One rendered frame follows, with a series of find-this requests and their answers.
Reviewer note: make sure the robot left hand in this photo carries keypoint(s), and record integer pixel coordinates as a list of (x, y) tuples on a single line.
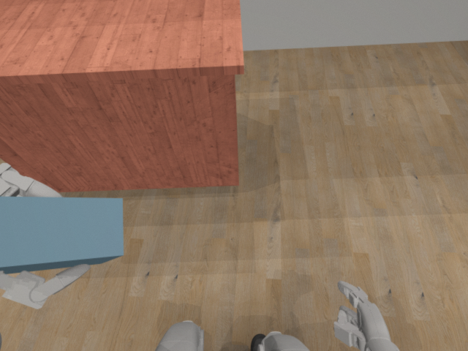
[(28, 288)]

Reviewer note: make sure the robot right thigh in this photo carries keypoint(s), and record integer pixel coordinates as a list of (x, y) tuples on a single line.
[(280, 342)]

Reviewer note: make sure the sponge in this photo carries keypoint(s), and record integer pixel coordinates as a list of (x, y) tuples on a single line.
[(42, 233)]

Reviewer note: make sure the robot right hand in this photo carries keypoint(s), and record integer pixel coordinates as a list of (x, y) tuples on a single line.
[(355, 329)]

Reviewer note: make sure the table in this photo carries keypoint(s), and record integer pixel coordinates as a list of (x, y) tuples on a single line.
[(100, 95)]

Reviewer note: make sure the right robot shin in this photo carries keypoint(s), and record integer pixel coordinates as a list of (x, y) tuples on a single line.
[(272, 333)]

